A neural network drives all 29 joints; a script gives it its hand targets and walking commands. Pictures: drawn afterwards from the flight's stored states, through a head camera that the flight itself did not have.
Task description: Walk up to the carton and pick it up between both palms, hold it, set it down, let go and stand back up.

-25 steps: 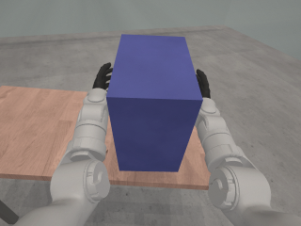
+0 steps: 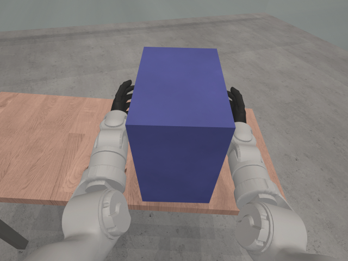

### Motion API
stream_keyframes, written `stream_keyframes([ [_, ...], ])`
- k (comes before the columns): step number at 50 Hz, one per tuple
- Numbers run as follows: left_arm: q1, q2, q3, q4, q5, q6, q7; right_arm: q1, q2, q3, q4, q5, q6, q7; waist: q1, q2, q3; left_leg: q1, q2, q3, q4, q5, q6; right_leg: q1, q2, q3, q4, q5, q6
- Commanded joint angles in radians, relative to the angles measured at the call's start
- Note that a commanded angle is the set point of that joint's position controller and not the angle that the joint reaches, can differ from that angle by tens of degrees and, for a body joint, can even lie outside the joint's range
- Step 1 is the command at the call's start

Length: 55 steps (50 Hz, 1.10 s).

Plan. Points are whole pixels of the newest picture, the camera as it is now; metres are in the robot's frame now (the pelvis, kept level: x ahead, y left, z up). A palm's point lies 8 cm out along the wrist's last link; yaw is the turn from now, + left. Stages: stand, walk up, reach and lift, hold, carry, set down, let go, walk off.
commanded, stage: set down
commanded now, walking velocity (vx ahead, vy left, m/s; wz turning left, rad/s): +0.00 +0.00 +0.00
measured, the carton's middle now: (177, 128) +0.43 -0.01 +0.10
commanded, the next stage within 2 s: none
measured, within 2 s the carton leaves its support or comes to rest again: neither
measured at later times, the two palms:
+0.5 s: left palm (123, 119) +0.44 +0.13 +0.11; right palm (232, 129) +0.41 -0.14 +0.12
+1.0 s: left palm (124, 127) +0.44 +0.13 +0.09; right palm (230, 137) +0.41 -0.14 +0.09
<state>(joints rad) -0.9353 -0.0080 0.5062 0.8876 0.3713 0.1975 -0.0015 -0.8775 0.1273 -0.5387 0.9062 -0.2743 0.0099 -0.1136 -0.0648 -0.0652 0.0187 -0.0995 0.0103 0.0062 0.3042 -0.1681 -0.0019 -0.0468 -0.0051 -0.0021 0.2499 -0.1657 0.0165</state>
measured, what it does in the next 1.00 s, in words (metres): stands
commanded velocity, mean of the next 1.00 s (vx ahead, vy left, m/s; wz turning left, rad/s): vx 0.00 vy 0.00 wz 0.00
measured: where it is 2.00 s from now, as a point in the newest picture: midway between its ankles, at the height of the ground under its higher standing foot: outside the picture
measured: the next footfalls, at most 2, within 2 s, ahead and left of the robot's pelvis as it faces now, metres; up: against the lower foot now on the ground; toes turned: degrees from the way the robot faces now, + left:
none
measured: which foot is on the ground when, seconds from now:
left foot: down 0.00-1.00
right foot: down 0.00-1.00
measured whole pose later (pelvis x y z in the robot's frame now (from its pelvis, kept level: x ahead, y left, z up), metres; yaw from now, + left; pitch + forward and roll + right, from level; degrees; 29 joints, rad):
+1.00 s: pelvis +0.01 +0.01 +0.00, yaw -2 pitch +4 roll -1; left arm -0.88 -0.04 0.55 0.96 0.40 0.04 -0.01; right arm -0.79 0.18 -0.64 0.87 -0.43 -0.11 -0.07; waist -0.03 -0.04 0.00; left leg -0.21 0.02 0.06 0.31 -0.18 0.01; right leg -0.17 -0.02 -0.05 0.25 -0.16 0.02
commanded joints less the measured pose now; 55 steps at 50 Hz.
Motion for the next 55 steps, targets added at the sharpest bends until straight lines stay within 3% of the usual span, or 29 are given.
stream_keyframes([
  [1,-0.576,-0.461,-0.236,-0.021,-0.028,-0.045,-0.128,-0.619,0.472,0.254,-0.103,-0.021,-0.073,0.138,-0.001,0.085,-0.516,0.130,-0.030,0.109,0.006,0.294,-0.050,0.146,0.038,-0.112,0.053,0.458,0.058],
  [24,-0.546,-0.454,-0.182,0.032,0.008,-0.121,-0.119,-0.548,0.505,0.201,-0.099,-0.123,-0.120,0.167,0.032,0.089,-0.564,0.076,-0.017,0.123,0.017,0.365,-0.042,0.131,0.031,-0.114,0.070,0.483,0.051],
  [32,-0.525,-0.473,-0.195,0.030,0.007,-0.147,-0.113,-0.514,0.520,0.196,-0.079,-0.145,-0.147,0.166,0.024,0.094,-0.591,0.093,-0.012,0.124,0.041,0.435,-0.048,0.106,0.036,-0.116,0.076,0.507,0.045],
  [43,-0.507,-0.475,-0.193,0.039,0.014,-0.184,-0.115,-0.490,0.535,0.197,-0.076,-0.166,-0.179,0.164,0.033,0.090,-0.596,0.030,-0.013,0.126,0.031,0.409,-0.037,0.141,0.026,-0.109,0.087,0.531,0.044],
  [55,-0.498,-0.476,-0.173,0.065,0.033,-0.218,-0.115,-0.471,0.531,0.168,-0.067,-0.196,-0.201,0.166,0.035,0.082,-0.585,0.018,-0.008,0.127,0.019,0.360,-0.032,0.117,0.023,-0.109,0.073,0.472,0.039],
])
